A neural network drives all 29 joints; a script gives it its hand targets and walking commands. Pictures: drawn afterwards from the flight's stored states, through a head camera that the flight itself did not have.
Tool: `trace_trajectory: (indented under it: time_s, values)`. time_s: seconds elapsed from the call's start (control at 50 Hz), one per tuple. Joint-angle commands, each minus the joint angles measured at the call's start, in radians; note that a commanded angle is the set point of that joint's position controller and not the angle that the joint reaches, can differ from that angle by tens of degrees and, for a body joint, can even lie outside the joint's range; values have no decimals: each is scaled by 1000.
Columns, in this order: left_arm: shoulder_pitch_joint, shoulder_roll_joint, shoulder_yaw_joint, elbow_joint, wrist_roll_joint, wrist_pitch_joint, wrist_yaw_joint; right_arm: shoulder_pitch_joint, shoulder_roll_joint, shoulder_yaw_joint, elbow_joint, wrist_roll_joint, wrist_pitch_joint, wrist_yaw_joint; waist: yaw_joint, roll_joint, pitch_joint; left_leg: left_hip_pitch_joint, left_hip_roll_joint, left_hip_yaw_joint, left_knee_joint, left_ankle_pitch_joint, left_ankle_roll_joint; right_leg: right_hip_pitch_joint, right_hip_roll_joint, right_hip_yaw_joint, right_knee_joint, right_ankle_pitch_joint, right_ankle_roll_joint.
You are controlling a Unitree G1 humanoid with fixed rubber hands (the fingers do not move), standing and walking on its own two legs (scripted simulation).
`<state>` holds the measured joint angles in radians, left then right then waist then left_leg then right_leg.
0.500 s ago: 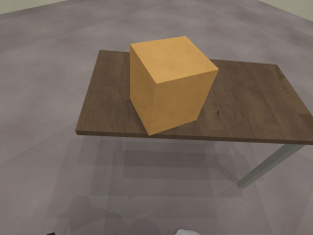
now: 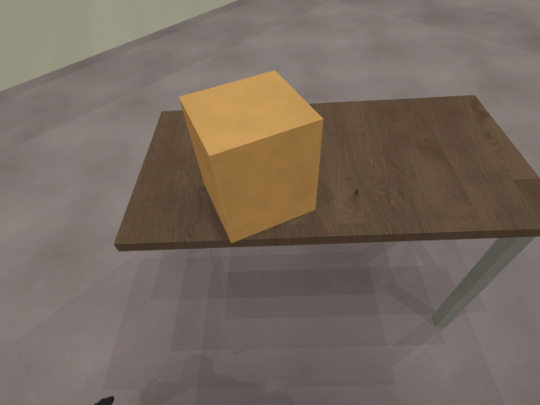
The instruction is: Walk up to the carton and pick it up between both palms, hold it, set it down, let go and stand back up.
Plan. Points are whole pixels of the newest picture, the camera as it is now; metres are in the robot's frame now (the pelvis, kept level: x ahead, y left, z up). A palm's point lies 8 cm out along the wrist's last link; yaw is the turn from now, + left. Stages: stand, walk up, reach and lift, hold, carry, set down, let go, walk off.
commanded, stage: walk up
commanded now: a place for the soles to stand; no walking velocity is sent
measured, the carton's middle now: (252, 158) +0.59 +0.06 +0.01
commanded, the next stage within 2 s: none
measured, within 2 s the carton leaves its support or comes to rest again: neither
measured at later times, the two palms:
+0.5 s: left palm out of the picture +0.09 +0.33 -0.13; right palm out of the picture +0.08 -0.28 -0.09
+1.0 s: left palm out of the picture +0.08 +0.34 -0.12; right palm out of the picture +0.10 -0.27 -0.10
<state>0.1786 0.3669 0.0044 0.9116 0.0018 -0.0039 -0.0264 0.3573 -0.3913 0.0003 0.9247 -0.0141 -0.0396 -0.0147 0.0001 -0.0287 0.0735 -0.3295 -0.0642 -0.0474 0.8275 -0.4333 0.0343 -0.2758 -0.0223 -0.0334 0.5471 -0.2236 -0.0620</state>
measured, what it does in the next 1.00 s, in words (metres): steps on the spot: left foot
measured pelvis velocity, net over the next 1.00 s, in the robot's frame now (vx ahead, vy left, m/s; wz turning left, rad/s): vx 0.02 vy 0.04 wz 0.03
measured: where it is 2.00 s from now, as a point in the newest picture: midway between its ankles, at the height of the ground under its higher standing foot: outside the picture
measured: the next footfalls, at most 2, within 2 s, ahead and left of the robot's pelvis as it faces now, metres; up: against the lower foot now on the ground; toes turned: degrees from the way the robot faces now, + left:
left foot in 0.26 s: +0.07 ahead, +0.13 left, +0.00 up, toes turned -2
left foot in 1.28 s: +0.15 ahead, +0.21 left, +0.00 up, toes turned +0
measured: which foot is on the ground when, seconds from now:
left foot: up 0.00-0.24, down 0.26-1.00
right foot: down 0.00-1.00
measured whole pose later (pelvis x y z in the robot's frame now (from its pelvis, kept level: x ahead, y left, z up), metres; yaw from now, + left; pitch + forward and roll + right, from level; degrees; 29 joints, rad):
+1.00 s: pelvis +0.02 +0.04 +0.00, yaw +2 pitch -2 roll +0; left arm 0.19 0.38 0.00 0.99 0.00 0.00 -0.04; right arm 0.20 -0.37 0.00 0.97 -0.01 -0.06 0.02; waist 0.00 -0.04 0.05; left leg -0.25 -0.06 -0.05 0.56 -0.37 0.04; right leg -0.26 -0.01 -0.07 0.55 -0.35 -0.03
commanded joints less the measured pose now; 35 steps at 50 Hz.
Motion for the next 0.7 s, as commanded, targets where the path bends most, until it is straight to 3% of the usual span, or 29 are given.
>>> trace_trajectory:
  time_s: [0.0,0.08,0.12,0.18,0.2,0.22,0.24,0.26,0.28,0.3,0.32,0.34,0.36,0.4,0.44,0.48,0.52,0.62,0.68]
  values:
    - [-20,236,101,-83,24,-19,20,66,-188,-67,5,3,-1,-13,26,-136,-23,-154,45,-50,33,28,-36,128,-211,213,-319,-302,-68]
    - [-40,232,94,-91,25,-8,16,60,-178,-62,10,3,-12,-16,19,-165,-15,-107,69,-7,-73,10,-26,99,-228,214,-291,-298,-115]
    - [-52,230,91,-96,24,-1,12,59,-176,-59,16,3,-20,-14,21,-178,-27,-43,68,10,-146,44,-22,71,-215,189,-265,-276,-112]
    - [-78,216,79,-102,12,14,9,63,-155,-62,24,-1,-39,-21,2,-118,-68,95,43,17,-349,203,-3,37,-182,129,-135,-187,-90]
    - [-76,209,74,-102,7,18,8,72,-164,-64,27,-6,-44,-27,-6,-94,-84,118,45,-24,-403,235,2,43,-171,118,-81,-127,-68]
    - [-80,186,63,-105,2,22,8,60,-184,-66,19,-14,-50,-32,-4,-38,-103,135,99,-153,-449,206,22,12,-141,98,-15,-131,-37]
    - [-94,160,57,-114,-8,22,7,-6,-228,-67,-8,-21,-53,-36,17,59,-64,67,236,-384,-504,240,67,-13,-71,58,65,-143,18]
    - [-97,171,59,-105,-10,23,11,-75,-257,-70,-28,-12,-55,-34,38,73,-19,19,299,-487,-529,216,124,-30,-27,70,81,-190,35]
    - [-97,179,63,-94,-10,22,10,-99,-263,-68,-33,-9,-53,-35,37,56,14,-21,304,-459,-533,214,148,-13,-13,83,97,-217,32]
    - [-71,179,74,-76,-5,21,10,-124,-276,-68,-38,-8,-53,-31,43,81,12,-63,310,-446,-522,230,182,44,-14,97,91,-196,22]
    - [-59,180,72,-71,-1,16,11,-133,-253,-61,-42,-8,-54,-26,45,93,9,-40,283,-391,-494,304,150,65,-22,92,39,-173,11]
    - [-71,182,71,-70,-1,11,9,-116,-235,-58,-36,-5,-54,-22,34,107,-17,4,245,-330,-473,408,94,87,-39,96,-44,-100,5]
    - [-64,187,72,-64,-1,4,8,-115,-224,-54,-31,1,-54,-20,40,116,-51,36,216,-273,-429,503,65,123,-53,98,-87,-27,4]
    - [-79,191,66,-54,-1,-5,13,-104,-206,-51,-26,7,-52,-21,26,108,-123,101,189,-226,-374,646,21,163,-79,102,-99,108,-4]
    - [-94,196,64,-44,0,-3,15,-125,-203,-48,-23,8,-46,-19,21,121,-145,87,179,-213,-388,563,23,168,-88,87,-80,77,-7]
    - [-104,197,56,-34,-1,-3,12,-157,-196,-47,-18,6,-41,-19,22,101,-111,44,182,-221,-423,415,33,166,-93,83,-96,15,-9]
    - [-100,190,59,-20,0,-2,11,-173,-199,-47,-7,7,-41,-18,29,77,-90,-3,184,-235,-444,353,45,179,-95,84,-98,-8,-9]
    - [-99,202,64,-5,9,-10,12,-192,-200,-47,1,4,-38,-11,23,34,-80,-22,153,-199,-431,286,35,188,-113,98,-123,-7,-12]
    - [-108,211,63,-1,7,-9,12,-194,-198,-45,11,5,-34,-10,17,16,-74,-3,138,-182,-418,255,36,147,-129,114,-153,-74,-17]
